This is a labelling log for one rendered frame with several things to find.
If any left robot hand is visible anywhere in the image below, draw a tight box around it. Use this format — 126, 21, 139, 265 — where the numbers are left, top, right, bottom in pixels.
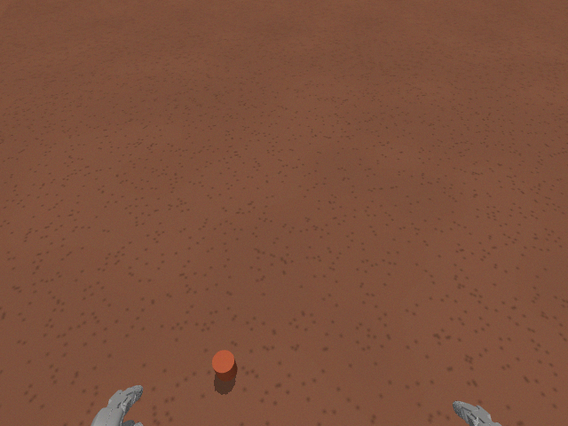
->
91, 385, 143, 426

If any can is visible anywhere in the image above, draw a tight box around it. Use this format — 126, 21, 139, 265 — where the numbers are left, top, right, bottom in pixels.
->
212, 350, 237, 382

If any right robot hand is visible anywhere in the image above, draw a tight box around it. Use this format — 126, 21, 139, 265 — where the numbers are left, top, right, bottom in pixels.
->
453, 401, 501, 426

